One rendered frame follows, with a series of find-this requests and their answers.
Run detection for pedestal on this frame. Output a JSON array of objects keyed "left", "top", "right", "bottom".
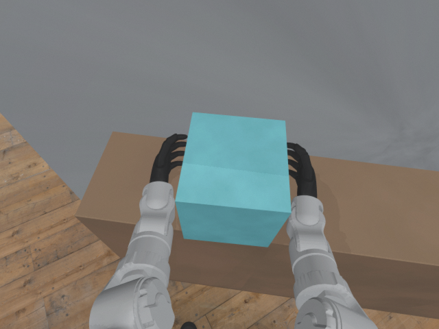
[{"left": 75, "top": 132, "right": 439, "bottom": 319}]

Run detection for left robot upper arm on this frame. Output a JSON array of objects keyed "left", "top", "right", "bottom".
[{"left": 90, "top": 276, "right": 175, "bottom": 329}]

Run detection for robot left forearm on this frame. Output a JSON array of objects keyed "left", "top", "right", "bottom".
[{"left": 89, "top": 181, "right": 175, "bottom": 329}]

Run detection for robot left hand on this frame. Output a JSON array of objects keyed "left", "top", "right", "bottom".
[{"left": 150, "top": 134, "right": 188, "bottom": 183}]

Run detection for carton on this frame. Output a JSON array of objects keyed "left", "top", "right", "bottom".
[{"left": 175, "top": 112, "right": 292, "bottom": 247}]

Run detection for right robot upper arm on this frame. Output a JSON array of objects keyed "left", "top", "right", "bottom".
[{"left": 294, "top": 297, "right": 378, "bottom": 329}]

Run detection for robot right forearm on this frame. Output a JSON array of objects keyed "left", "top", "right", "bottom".
[{"left": 286, "top": 195, "right": 369, "bottom": 318}]

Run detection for robot right hand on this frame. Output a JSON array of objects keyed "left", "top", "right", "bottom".
[{"left": 287, "top": 143, "right": 317, "bottom": 198}]

